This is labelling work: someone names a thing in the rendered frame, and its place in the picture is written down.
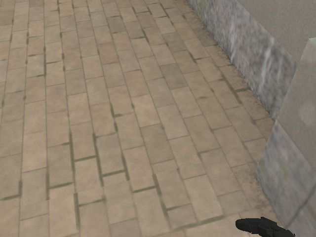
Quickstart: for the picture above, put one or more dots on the right robot hand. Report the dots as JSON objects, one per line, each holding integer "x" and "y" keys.
{"x": 262, "y": 226}

